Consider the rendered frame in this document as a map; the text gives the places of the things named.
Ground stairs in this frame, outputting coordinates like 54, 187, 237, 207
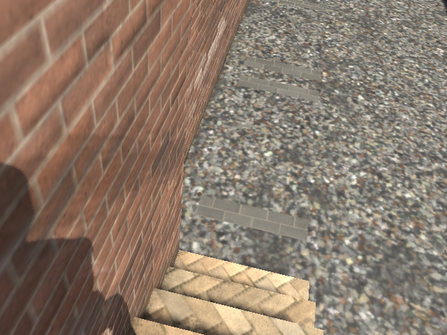
128, 250, 324, 335

